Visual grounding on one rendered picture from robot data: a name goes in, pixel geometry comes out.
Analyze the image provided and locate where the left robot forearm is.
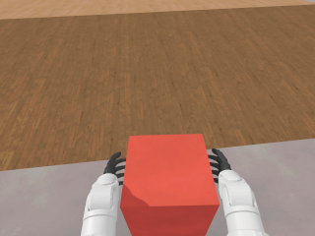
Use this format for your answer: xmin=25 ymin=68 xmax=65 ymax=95
xmin=81 ymin=173 xmax=119 ymax=236

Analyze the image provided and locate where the carton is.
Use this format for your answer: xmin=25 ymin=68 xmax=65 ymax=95
xmin=120 ymin=134 xmax=220 ymax=236

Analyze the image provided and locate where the right robot forearm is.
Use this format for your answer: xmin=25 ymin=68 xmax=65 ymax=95
xmin=218 ymin=169 xmax=270 ymax=236

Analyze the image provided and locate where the robot right hand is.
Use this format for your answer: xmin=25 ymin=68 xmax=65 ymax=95
xmin=208 ymin=148 xmax=231 ymax=183

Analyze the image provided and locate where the robot left hand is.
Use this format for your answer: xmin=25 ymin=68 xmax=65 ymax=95
xmin=103 ymin=151 xmax=127 ymax=186

